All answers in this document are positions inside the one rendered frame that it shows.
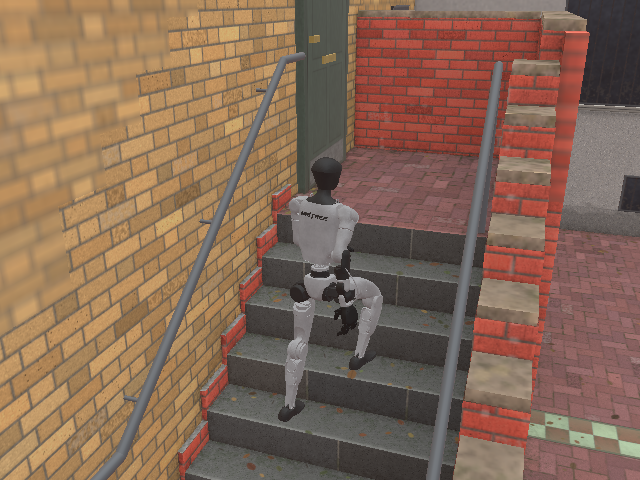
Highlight right robot forearm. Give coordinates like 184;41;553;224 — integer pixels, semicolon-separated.
334;250;353;307

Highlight robot right foot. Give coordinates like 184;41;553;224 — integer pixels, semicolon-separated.
349;350;377;370

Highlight left robot upper arm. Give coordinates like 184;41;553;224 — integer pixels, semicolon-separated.
289;196;308;246

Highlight right robot upper arm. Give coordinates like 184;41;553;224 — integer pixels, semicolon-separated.
331;204;359;263

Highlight right robot hand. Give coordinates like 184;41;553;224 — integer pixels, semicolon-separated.
334;304;358;336

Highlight robot left shin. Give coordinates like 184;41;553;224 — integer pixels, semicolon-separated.
285;340;306;409

